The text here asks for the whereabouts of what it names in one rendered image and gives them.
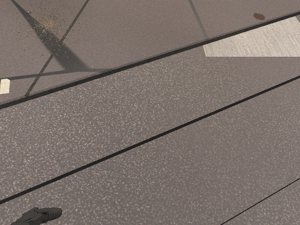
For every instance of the robot left hand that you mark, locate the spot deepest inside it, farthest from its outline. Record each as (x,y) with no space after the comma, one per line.
(39,216)

